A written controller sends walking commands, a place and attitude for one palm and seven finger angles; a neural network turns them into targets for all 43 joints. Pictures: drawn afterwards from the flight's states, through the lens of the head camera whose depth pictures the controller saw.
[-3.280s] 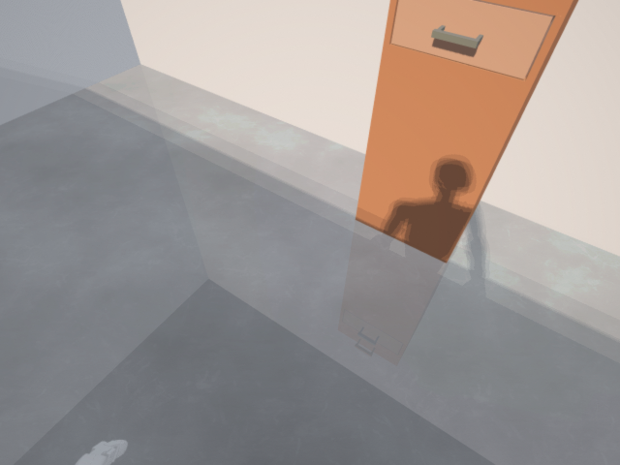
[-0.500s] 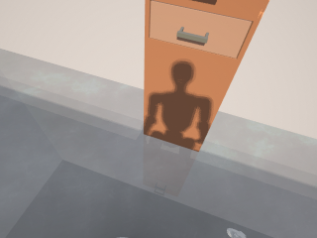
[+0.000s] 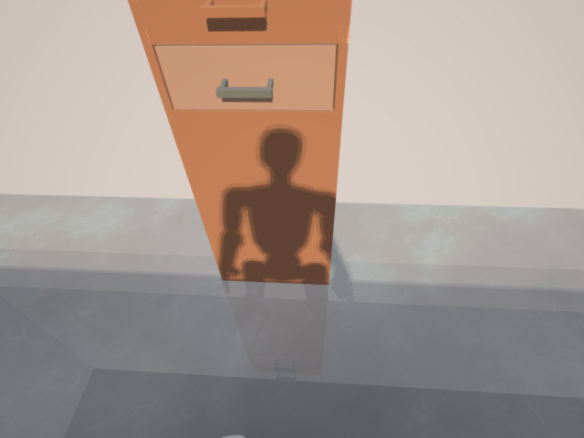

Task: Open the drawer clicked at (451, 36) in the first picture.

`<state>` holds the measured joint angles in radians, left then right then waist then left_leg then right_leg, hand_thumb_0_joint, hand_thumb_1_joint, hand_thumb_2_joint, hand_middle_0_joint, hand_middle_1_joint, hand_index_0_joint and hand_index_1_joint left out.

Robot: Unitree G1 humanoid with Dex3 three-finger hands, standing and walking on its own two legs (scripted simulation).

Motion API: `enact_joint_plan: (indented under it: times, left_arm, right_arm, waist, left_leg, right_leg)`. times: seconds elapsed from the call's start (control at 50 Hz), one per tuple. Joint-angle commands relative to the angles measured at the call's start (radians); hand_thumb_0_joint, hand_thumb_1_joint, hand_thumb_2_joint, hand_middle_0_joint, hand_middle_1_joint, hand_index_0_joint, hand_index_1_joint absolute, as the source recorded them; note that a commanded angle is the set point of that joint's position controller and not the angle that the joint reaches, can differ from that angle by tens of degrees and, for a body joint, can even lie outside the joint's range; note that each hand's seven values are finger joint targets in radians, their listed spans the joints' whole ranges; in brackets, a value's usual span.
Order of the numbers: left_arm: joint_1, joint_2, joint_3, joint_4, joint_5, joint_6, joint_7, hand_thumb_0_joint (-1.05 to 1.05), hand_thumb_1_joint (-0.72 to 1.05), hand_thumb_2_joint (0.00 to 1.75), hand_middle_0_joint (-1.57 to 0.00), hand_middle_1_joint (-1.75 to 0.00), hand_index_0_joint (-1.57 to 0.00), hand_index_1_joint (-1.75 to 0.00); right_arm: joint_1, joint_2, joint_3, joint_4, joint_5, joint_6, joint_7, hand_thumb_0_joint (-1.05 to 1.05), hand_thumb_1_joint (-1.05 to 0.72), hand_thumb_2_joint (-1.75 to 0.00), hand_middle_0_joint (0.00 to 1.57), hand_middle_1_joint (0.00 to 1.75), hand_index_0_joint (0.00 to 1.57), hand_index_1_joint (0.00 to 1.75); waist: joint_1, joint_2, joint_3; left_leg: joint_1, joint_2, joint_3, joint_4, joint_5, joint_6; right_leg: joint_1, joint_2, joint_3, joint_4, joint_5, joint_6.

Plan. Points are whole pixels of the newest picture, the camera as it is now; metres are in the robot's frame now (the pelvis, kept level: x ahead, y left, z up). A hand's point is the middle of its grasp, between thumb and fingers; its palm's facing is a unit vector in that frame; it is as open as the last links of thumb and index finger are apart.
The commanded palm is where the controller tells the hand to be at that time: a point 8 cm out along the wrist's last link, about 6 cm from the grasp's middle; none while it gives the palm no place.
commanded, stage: take the last steps up to it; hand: left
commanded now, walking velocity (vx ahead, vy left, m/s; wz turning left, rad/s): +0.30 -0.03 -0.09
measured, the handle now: (245, 87) +0.79 +0.13 +0.10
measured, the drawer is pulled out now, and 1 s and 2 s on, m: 0.00 0.00 0.00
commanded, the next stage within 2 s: come to a stop and stand still in 0.60 s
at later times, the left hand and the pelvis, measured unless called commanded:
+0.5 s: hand (183, 433) +0.17 +0.19 -0.17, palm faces -0.03 -0.99 -0.16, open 7.4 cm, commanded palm none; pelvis +0.13 +0.01 +0.01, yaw -4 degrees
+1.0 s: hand (231, 339) +0.32 +0.14 -0.17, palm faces +0.01 -0.97 -0.23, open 7.3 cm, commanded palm none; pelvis +0.25 -0.04 +0.00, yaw -3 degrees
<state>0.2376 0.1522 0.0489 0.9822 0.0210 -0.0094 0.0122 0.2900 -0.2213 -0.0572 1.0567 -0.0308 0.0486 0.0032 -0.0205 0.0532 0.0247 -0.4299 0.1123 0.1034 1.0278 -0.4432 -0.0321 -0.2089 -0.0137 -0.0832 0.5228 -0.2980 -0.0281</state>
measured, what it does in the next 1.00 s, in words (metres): walks ahead: left foot, then right foot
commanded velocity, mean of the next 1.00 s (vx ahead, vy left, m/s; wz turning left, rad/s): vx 0.08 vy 0.02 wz -0.03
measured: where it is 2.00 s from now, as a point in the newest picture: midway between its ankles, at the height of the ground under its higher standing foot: outside the picture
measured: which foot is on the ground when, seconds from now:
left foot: up 0.00-0.22, down 0.24-0.66, up 0.68-1.00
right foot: down 0.00-0.24, up 0.26-0.64, down 0.66-1.00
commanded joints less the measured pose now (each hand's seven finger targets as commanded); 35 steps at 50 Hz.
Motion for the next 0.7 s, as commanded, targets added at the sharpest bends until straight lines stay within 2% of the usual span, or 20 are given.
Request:
enact_joint_plan:
  times: [0.0, 0.1, 0.16, 0.18, 0.2, 0.22, 0.24, 0.26, 0.3, 0.32, 0.36, 0.42, 0.46, 0.54, 0.58, 0.6, 0.62, 0.64, 0.66, 0.68]
  left_arm:
    - [0.059, 0.163, 0.030, -0.007, 0.007, -0.028, 0.007, 0.00, 0.90, 0.90, -0.20, -0.30, -0.20, -0.30]
    - [0.098, 0.185, 0.034, 0.032, 0.009, -0.033, 0.002, 0.00, 0.90, 0.90, -0.20, -0.30, -0.20, -0.30]
    - [0.081, 0.178, 0.036, 0.045, 0.001, -0.029, -0.003, 0.00, 0.90, 0.90, -0.20, -0.30, -0.20, -0.30]
    - [0.090, 0.156, 0.032, 0.053, -0.005, -0.027, -0.006, 0.00, 0.90, 0.90, -0.20, -0.30, -0.20, -0.30]
    - [0.102, 0.109, 0.025, 0.046, -0.007, -0.025, -0.013, 0.00, 0.90, 0.90, -0.20, -0.30, -0.20, -0.30]
    - [0.093, 0.049, 0.016, 0.021, -0.013, -0.023, -0.020, 0.00, 0.90, 0.90, -0.20, -0.30, -0.20, -0.30]
    - [0.026, 0.077, 0.020, -0.012, 0.002, -0.023, -0.021, 0.00, 0.90, 0.90, -0.20, -0.30, -0.20, -0.30]
    - [0.007, 0.089, 0.025, -0.001, 0.013, -0.018, -0.021, 0.00, 0.90, 0.90, -0.20, -0.30, -0.20, -0.30]
    - [0.018, 0.078, 0.027, 0.026, 0.012, -0.025, -0.037, 0.00, 0.90, 0.90, -0.20, -0.30, -0.20, -0.30]
    - [0.037, 0.062, 0.026, 0.038, 0.013, -0.023, -0.040, 0.00, 0.90, 0.90, -0.20, -0.30, -0.20, -0.30]
    - [0.055, 0.038, 0.020, 0.049, 0.008, -0.017, -0.038, 0.00, 0.90, 0.90, -0.20, -0.30, -0.20, -0.30]
    - [0.015, 0.025, 0.016, 0.039, 0.003, -0.007, -0.036, 0.00, 0.90, 0.90, -0.20, -0.30, -0.20, -0.30]
    - [-0.022, 0.017, 0.013, 0.021, 0.002, -0.006, -0.035, 0.00, 0.90, 0.90, -0.20, -0.30, -0.20, -0.30]
    - [-0.072, 0.020, 0.016, 0.008, 0.001, -0.015, -0.035, 0.00, 0.90, 0.90, -0.20, -0.30, -0.20, -0.30]
    - [0.000, 0.036, 0.023, 0.031, 0.003, -0.022, -0.032, 0.00, 0.90, 0.90, -0.20, -0.30, -0.20, -0.30]
    - [0.084, 0.065, 0.029, 0.063, 0.005, -0.028, -0.028, 0.00, 0.90, 0.90, -0.20, -0.30, -0.20, -0.30]
    - [0.202, 0.116, 0.043, 0.099, 0.010, -0.040, -0.022, 0.00, 0.90, 0.90, -0.20, -0.30, -0.20, -0.30]
    - [0.298, 0.229, 0.070, 0.118, 0.014, -0.052, -0.009, 0.00, 0.90, 0.90, -0.20, -0.30, -0.20, -0.30]
    - [0.341, 0.263, 0.066, 0.124, -0.007, -0.051, -0.004, 0.00, 0.90, 0.90, -0.20, -0.30, -0.20, -0.30]
    - [0.244, 0.239, 0.062, 0.109, -0.009, -0.047, 0.002, 0.00, 0.90, 0.90, -0.20, -0.30, -0.20, -0.30]
  right_arm:
    - [-0.040, -0.031, -0.014, -0.088, -0.002, -0.048, 0.009, 0.00, -0.90, -0.90, 0.20, 0.30, 0.20, 0.30]
    - [-0.052, -0.004, -0.010, -0.100, 0.005, -0.062, 0.014, 0.00, -0.90, -0.90, 0.20, 0.30, 0.20, 0.30]
    - [0.052, 0.002, -0.006, -0.062, 0.005, -0.082, 0.005, 0.00, -0.90, -0.90, 0.20, 0.30, 0.20, 0.30]
    - [0.103, -0.011, -0.006, -0.037, 0.006, -0.092, -0.002, 0.00, -0.90, -0.90, 0.20, 0.30, 0.20, 0.30]
    - [0.191, -0.067, -0.018, -0.011, 0.002, -0.100, -0.011, 0.00, -0.90, -0.90, 0.20, 0.30, 0.20, 0.30]
    - [0.287, -0.162, -0.039, 0.007, -0.011, -0.103, -0.017, 0.00, -0.90, -0.90, 0.20, 0.30, 0.20, 0.30]
    - [0.299, -0.177, -0.038, 0.006, -0.010, -0.094, -0.024, 0.00, -0.90, -0.90, 0.20, 0.30, 0.20, 0.30]
    - [0.248, -0.132, -0.026, 0.003, -0.007, -0.096, -0.030, 0.00, -0.90, -0.90, 0.20, 0.30, 0.20, 0.30]
    - [0.165, -0.049, 0.002, -0.009, 0.002, -0.113, -0.036, 0.00, -0.90, -0.90, 0.20, 0.30, 0.20, 0.30]
    - [0.146, -0.039, 0.007, -0.010, 0.001, -0.122, -0.037, 0.00, -0.90, -0.90, 0.20, 0.30, 0.20, 0.30]
    - [0.158, -0.031, 0.008, 0.007, 0.003, -0.132, -0.041, 0.00, -0.90, -0.90, 0.20, 0.30, 0.20, 0.30]
    - [0.190, -0.027, 0.006, 0.033, 0.006, -0.132, -0.042, 0.00, -0.90, -0.90, 0.20, 0.30, 0.20, 0.30]
    - [0.188, -0.029, 0.001, 0.042, 0.003, -0.125, -0.038, 0.00, -0.90, -0.90, 0.20, 0.30, 0.20, 0.30]
    - [0.193, -0.034, -0.008, 0.060, -0.002, -0.111, -0.033, 0.00, -0.90, -0.90, 0.20, 0.30, 0.20, 0.30]
    - [0.172, -0.041, -0.011, 0.061, 0.001, -0.105, -0.033, 0.00, -0.90, -0.90, 0.20, 0.30, 0.20, 0.30]
    - [0.168, -0.029, -0.010, 0.065, 0.006, -0.103, -0.029, 0.00, -0.90, -0.90, 0.20, 0.30, 0.20, 0.30]
    - [0.163, -0.016, -0.006, 0.065, 0.013, -0.106, -0.023, 0.00, -0.90, -0.90, 0.20, 0.30, 0.20, 0.30]
    - [0.216, 0.052, 0.007, 0.045, 0.023, -0.108, -0.015, 0.00, -0.90, -0.90, 0.20, 0.30, 0.20, 0.30]
    - [0.175, 0.026, 0.010, 0.015, 0.025, -0.097, -0.019, 0.00, -0.90, -0.90, 0.20, 0.30, 0.20, 0.30]
    - [0.169, 0.026, 0.000, 0.026, 0.024, -0.091, -0.021, 0.00, -0.90, -0.90, 0.20, 0.30, 0.20, 0.30]
  waist:
    - [0.016, -0.170, 0.054]
    - [0.030, -0.191, 0.088]
    - [-0.014, -0.147, 0.061]
    - [-0.030, -0.072, 0.049]
    - [-0.062, 0.100, 0.017]
    - [-0.087, 0.333, 0.014]
    - [-0.090, 0.255, 0.068]
    - [-0.071, 0.175, 0.097]
    - [-0.029, 0.069, 0.117]
    - [-0.012, 0.059, 0.106]
    - [0.003, 0.044, 0.065]
    - [0.000, 0.040, 0.079]
    - [-0.004, 0.076, 0.094]
    - [-0.018, 0.104, 0.111]
    - [0.024, 0.077, 0.078]
    - [0.060, 0.012, 0.035]
    - [0.119, -0.083, -0.031]
    - [0.134, -0.371, -0.144]
    - [0.134, -0.355, -0.180]
    - [0.100, -0.264, -0.112]
  left_leg:
    - [-0.097, 0.016, -0.017, -0.042, 0.090, -0.014]
    - [0.004, -0.001, -0.001, -0.260, 0.072, 0.002]
    - [0.199, -0.040, 0.044, -0.462, 0.169, 0.008]
    - [0.324, -0.044, 0.045, -0.532, 0.183, 0.006]
    - [0.432, 0.049, -0.118, -0.634, 0.041, 0.038]
    - [0.462, 0.291, -0.447, -0.825, -0.170, 0.125]
    - [0.392, 0.368, -0.575, -0.918, -0.275, 0.185]
    - [0.336, 0.332, -0.525, -0.934, -0.259, 0.169]
    - [0.292, 0.268, -0.357, -0.904, -0.039, 0.157]
    - [0.302, 0.239, -0.266, -0.885, 0.111, 0.149]
    - [0.357, 0.203, -0.149, -0.843, 0.370, 0.160]
    - [0.366, 0.192, -0.072, -0.834, 0.519, 0.171]
    - [0.348, 0.184, -0.034, -0.827, 0.494, 0.172]
    - [0.310, 0.192, -0.022, -0.777, 0.468, 0.160]
    - [0.282, 0.173, -0.002, -0.684, 0.485, 0.137]
    - [0.229, 0.143, 0.020, -0.585, 0.481, 0.117]
    - [0.140, 0.093, 0.062, -0.401, 0.402, 0.084]
    - [-0.049, -0.035, 0.118, -0.094, 0.017, 0.041]
    - [-0.092, -0.068, 0.001, 0.115, -0.194, 0.046]
    - [-0.097, -0.029, -0.056, 0.196, -0.133, 0.054]
  right_leg:
    - [-0.008, -0.229, 0.235, -0.326, -0.054, -0.136]
    - [-0.048, -0.245, 0.256, -0.344, -0.144, -0.158]
    - [-0.093, -0.188, 0.208, -0.254, -0.170, -0.125]
    - [-0.163, -0.150, 0.182, -0.175, -0.175, -0.105]
    - [-0.253, -0.074, 0.130, 0.020, -0.160, -0.066]
    - [-0.393, 0.032, -0.019, 0.317, -0.233, -0.014]
    - [-0.458, 0.019, 0.040, 0.486, -0.257, -0.021]
    - [-0.468, -0.028, 0.086, 0.579, -0.175, -0.023]
    - [-0.459, -0.076, 0.089, 0.628, -0.046, -0.013]
    - [-0.442, -0.084, 0.084, 0.616, -0.011, 0.000]
    - [-0.419, -0.084, 0.060, 0.558, 0.019, 0.020]
    - [-0.400, -0.094, 0.029, 0.439, 0.037, 0.035]
    - [-0.361, -0.097, 0.001, 0.311, 0.044, 0.035]
    - [-0.250, -0.069, -0.038, 0.146, 0.061, 0.021]
    - [-0.108, -0.035, -0.068, 0.061, 0.104, 0.007]
    - [0.033, -0.014, -0.078, 0.016, 0.150, 0.001]
    - [0.205, -0.078, 0.006, -0.023, 0.150, -0.021]
    - [0.384, -0.335, 0.351, -0.130, 0.164, -0.106]
    - [0.354, -0.425, 0.505, -0.246, 0.220, -0.168]
    - [0.249, -0.410, 0.436, -0.268, 0.133, -0.183]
